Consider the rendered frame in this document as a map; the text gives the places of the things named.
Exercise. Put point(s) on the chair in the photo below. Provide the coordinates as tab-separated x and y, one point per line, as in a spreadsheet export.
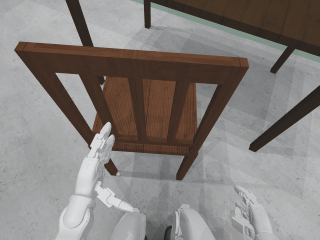
149	97

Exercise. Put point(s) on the left robot forearm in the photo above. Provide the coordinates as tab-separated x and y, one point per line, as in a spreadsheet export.
76	219

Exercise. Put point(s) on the right robot shin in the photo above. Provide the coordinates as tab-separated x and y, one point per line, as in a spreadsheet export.
173	235

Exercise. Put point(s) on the right robot thigh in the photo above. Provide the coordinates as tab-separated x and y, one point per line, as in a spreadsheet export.
190	225

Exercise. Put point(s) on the robot left hand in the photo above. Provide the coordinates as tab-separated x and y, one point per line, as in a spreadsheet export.
92	168

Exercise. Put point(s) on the robot right hand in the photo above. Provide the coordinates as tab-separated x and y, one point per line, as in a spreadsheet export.
255	219

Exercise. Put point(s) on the table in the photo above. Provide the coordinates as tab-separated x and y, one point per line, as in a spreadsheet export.
293	23

